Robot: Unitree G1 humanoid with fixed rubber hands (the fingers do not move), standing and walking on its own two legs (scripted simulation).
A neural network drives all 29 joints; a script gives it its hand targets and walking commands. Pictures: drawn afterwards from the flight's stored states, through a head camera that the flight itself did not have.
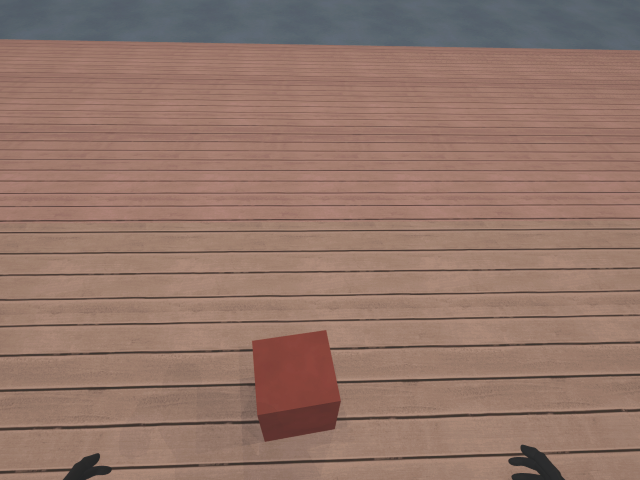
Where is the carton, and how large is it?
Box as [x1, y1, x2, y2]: [252, 330, 340, 441]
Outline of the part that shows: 325,330 252,341 257,415 265,441 334,428 340,399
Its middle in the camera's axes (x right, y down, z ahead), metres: -0.07 +0.42 +1.13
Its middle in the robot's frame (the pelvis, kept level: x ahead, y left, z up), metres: +0.47 +0.04 -0.66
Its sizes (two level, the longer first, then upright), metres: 0.210 0.200 0.250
